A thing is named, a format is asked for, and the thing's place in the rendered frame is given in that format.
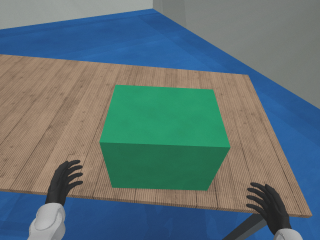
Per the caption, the carton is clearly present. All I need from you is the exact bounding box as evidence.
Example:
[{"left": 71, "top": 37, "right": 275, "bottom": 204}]
[{"left": 99, "top": 84, "right": 231, "bottom": 191}]

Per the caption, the robot right hand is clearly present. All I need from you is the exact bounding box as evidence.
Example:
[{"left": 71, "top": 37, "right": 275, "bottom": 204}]
[{"left": 246, "top": 182, "right": 292, "bottom": 235}]

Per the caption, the table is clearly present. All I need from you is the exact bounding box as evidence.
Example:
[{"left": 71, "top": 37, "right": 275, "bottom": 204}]
[{"left": 0, "top": 54, "right": 313, "bottom": 240}]

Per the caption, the robot left hand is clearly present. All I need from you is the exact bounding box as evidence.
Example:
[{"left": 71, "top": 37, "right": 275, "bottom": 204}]
[{"left": 45, "top": 160, "right": 83, "bottom": 206}]

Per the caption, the robot right forearm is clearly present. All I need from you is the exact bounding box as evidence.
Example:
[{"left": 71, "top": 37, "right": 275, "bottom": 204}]
[{"left": 273, "top": 228, "right": 303, "bottom": 240}]

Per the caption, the robot left forearm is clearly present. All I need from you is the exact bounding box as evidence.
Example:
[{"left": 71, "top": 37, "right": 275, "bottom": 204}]
[{"left": 27, "top": 203, "right": 66, "bottom": 240}]

